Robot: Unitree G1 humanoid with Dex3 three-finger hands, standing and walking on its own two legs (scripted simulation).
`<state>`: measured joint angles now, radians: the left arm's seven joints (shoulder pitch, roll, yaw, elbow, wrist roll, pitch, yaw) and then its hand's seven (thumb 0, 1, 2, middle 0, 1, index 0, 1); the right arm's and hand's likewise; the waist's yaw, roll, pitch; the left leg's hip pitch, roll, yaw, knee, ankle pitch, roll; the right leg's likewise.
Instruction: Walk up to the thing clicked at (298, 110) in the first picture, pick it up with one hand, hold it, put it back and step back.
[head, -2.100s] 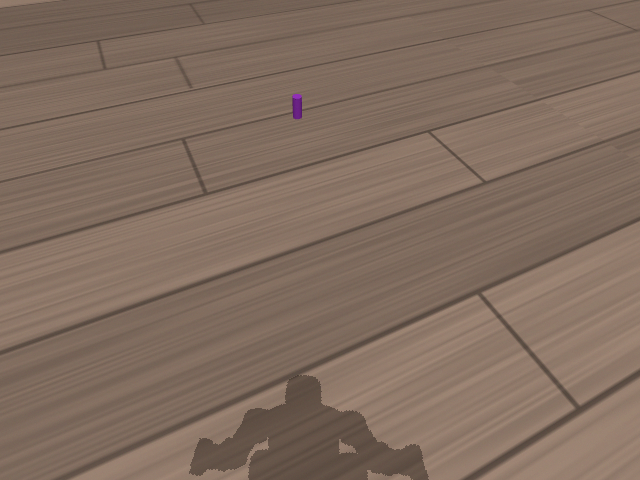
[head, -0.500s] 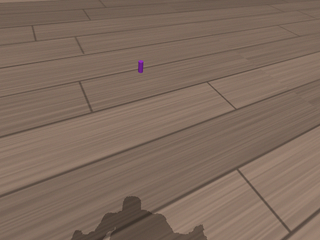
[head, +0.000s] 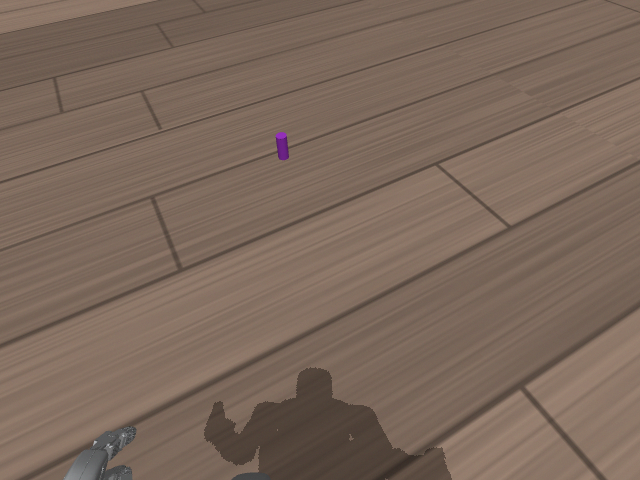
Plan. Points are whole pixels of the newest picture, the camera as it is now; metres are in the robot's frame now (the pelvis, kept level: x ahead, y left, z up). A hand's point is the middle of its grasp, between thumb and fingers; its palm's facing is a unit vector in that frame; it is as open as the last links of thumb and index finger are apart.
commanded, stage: walk up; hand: left
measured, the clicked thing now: (282, 146) +1.63 +0.23 -0.70
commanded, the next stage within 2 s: none
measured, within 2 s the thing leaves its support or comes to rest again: neither
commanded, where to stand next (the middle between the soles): +1.28 +0.00 m, yaw +1 degrees
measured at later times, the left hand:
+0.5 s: hand (135, 346) +0.35 +0.33 -0.15, palm faces -0.09 -0.95 -0.31, open 7.4 cm
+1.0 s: hand (207, 212) +0.62 +0.25 -0.11, palm faces -0.02 -0.93 -0.36, open 7.4 cm
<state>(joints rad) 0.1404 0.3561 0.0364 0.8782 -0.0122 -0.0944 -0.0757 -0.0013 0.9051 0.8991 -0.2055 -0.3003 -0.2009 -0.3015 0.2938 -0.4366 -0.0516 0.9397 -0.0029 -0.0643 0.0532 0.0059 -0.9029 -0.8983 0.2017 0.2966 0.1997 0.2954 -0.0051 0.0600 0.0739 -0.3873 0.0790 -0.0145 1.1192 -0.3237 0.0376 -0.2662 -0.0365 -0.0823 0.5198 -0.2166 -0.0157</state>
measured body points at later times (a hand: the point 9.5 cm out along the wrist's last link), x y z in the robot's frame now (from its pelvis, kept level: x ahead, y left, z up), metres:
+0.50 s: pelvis +0.28 +0.05 +0.01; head +0.30 +0.08 +0.46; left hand +0.35 +0.38 -0.12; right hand +0.33 -0.27 -0.08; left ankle +0.28 +0.14 -0.73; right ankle +0.33 -0.11 -0.67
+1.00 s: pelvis +0.53 -0.01 +0.01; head +0.55 -0.03 +0.46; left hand +0.62 +0.30 -0.09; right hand +0.60 -0.33 -0.12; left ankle +0.57 +0.16 -0.67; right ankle +0.55 -0.09 -0.73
